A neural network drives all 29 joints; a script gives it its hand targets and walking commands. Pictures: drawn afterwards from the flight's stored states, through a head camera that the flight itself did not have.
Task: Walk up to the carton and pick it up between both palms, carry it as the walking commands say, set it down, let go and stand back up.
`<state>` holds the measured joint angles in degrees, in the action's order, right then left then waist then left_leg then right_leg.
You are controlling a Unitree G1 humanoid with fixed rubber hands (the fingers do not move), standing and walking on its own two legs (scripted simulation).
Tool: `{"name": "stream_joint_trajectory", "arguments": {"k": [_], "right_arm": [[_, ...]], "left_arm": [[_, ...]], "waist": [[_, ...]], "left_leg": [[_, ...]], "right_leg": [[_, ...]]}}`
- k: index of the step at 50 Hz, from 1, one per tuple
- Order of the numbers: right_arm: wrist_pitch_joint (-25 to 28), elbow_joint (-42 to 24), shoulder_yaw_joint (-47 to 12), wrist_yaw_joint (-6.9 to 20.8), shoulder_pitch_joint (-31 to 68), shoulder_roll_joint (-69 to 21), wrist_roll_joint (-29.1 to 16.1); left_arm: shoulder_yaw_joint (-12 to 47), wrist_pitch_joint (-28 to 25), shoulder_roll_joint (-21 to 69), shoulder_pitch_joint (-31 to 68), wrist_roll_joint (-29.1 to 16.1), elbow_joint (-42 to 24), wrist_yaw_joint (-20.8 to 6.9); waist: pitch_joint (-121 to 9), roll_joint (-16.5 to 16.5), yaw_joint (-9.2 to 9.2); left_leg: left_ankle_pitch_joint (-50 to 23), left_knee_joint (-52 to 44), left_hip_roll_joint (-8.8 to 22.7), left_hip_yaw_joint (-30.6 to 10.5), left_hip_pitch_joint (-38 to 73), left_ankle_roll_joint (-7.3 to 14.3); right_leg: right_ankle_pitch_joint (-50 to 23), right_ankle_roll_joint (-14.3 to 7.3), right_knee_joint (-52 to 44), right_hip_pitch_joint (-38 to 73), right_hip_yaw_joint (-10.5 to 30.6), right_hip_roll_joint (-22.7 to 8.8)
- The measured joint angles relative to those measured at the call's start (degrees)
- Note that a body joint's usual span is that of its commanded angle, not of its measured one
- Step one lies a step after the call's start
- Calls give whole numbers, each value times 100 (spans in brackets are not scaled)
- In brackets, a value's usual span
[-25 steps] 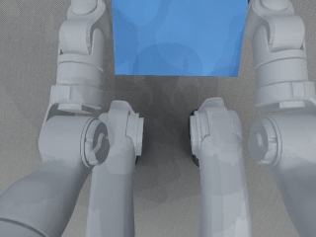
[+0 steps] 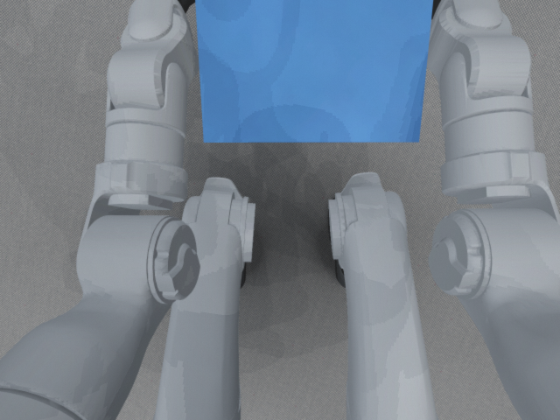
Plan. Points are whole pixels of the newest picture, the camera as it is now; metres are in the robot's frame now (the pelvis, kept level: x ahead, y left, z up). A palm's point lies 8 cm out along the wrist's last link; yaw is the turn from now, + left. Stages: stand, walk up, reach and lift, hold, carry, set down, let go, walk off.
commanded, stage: reach and lift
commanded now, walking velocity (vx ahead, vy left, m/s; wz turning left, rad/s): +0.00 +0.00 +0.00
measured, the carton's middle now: (304, 36) +0.52 -0.03 -0.16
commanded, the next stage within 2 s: none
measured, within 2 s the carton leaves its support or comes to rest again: neither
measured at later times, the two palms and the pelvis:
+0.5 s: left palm out of the picture +0.52 +0.12 -0.03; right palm out of the picture +0.51 -0.16 -0.04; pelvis -0.01 +0.00 +0.05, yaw +0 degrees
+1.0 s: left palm out of the picture +0.50 +0.12 +0.03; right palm out of the picture +0.49 -0.16 +0.03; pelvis -0.01 +0.00 +0.10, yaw +0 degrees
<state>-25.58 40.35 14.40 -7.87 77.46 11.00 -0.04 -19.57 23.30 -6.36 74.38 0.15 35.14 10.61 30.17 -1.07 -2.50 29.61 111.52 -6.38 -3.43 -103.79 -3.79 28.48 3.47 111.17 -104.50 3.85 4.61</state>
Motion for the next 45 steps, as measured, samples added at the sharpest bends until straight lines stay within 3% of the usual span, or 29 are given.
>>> {"name": "stream_joint_trajectory", "arguments": {"k": [45], "right_arm": [[-280, -257, 83, 14, -780, -369, 231]], "left_arm": [[-7, 328, 206, -752, 151, -216, -101]], "waist": [[-9, 14, 19]], "left_leg": [[-321, -1579, 71, -60, 2116, 111]], "right_leg": [[-311, -23, -1618, 2153, 31, -66]]}}
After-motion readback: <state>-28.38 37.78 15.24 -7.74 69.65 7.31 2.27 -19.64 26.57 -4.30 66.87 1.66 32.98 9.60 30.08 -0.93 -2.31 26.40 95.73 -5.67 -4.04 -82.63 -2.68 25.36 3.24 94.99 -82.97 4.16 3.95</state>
